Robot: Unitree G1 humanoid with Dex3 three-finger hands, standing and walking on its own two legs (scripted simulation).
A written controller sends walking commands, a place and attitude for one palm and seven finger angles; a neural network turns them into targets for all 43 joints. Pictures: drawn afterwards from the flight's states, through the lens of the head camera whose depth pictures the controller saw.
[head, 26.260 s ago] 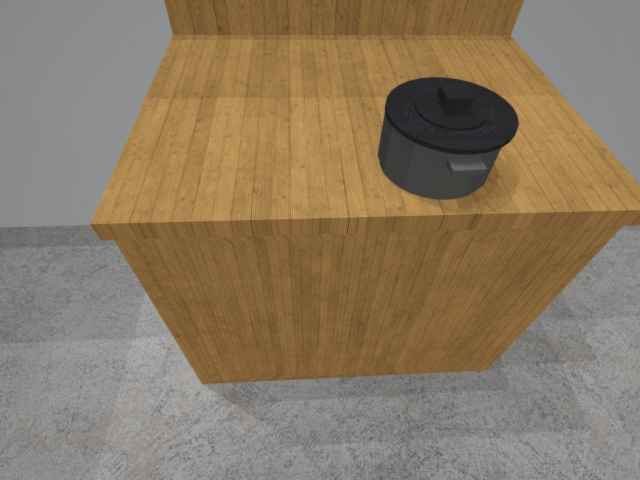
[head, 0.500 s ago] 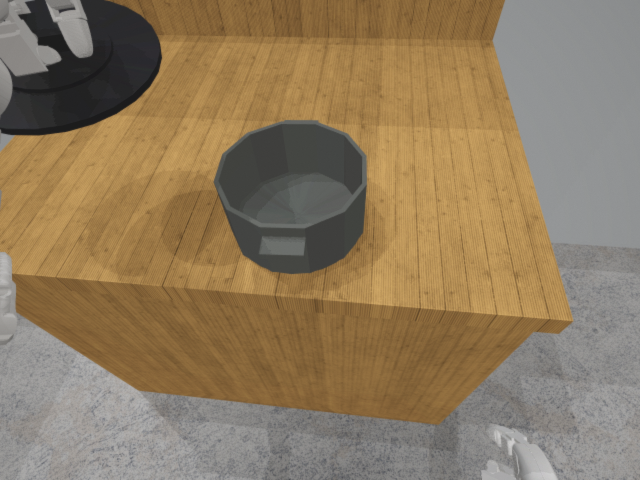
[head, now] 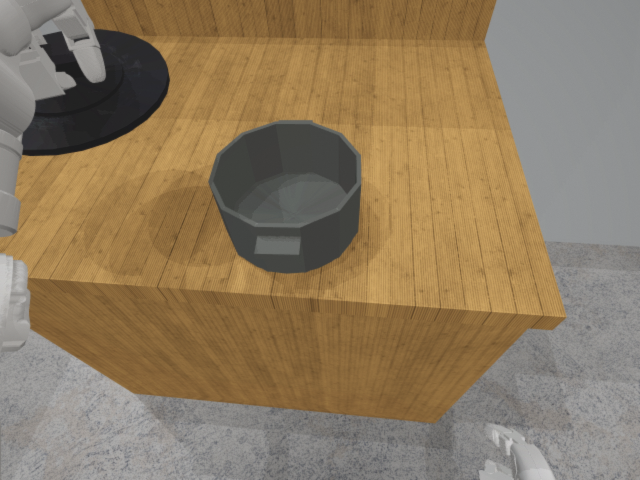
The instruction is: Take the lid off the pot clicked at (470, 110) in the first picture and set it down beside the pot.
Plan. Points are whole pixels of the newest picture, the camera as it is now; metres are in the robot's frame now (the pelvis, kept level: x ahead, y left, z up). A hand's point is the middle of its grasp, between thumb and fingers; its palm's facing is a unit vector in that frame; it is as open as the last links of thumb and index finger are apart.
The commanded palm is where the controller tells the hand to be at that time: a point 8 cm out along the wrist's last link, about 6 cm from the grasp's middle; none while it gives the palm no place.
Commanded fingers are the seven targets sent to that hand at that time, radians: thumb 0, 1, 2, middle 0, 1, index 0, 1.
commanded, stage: lower the lid onto the table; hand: left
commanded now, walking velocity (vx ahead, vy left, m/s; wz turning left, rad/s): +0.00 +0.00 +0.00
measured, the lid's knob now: (57, 61) +0.48 +0.29 +0.26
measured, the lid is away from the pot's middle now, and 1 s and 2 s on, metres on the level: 0.23 0.22 0.22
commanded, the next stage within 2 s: none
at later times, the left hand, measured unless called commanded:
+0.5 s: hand (69, 101) +0.45 +0.27 +0.24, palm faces -0.22 -0.09 -0.97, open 5.1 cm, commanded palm +0.43 +0.27 +0.31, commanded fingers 0.00 0.56 1.17 -0.81 -0.84 -1.17 -1.00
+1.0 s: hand (95, 123) +0.45 +0.26 +0.21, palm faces -0.27 -0.09 -0.96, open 5.1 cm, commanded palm +0.43 +0.27 +0.28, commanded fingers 0.00 0.56 1.17 -0.81 -0.84 -1.17 -1.00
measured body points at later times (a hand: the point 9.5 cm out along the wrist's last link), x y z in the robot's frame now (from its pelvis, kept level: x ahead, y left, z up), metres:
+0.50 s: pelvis +0.00 +0.00 +0.00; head +0.06 -0.02 +0.45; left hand +0.46 +0.27 +0.29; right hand +0.14 -0.26 -0.12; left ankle +0.02 +0.08 -0.74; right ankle -0.02 -0.14 -0.74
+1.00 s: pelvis +0.00 +0.00 +0.00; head +0.06 -0.02 +0.45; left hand +0.46 +0.26 +0.26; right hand +0.14 -0.26 -0.12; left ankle +0.02 +0.08 -0.74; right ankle -0.02 -0.14 -0.74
